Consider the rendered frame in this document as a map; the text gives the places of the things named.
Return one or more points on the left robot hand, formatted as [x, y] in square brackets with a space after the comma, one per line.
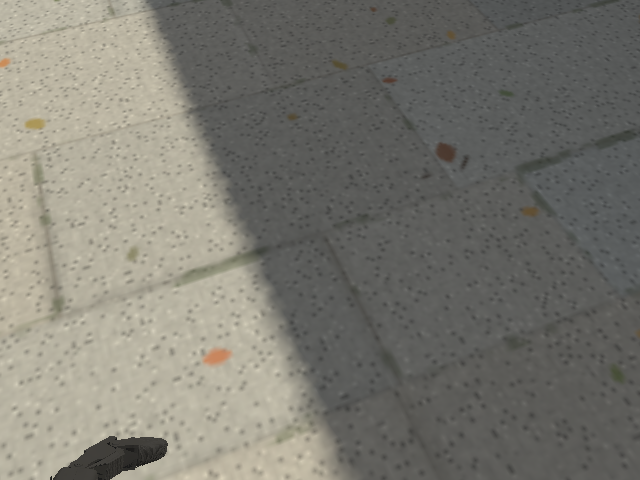
[110, 457]

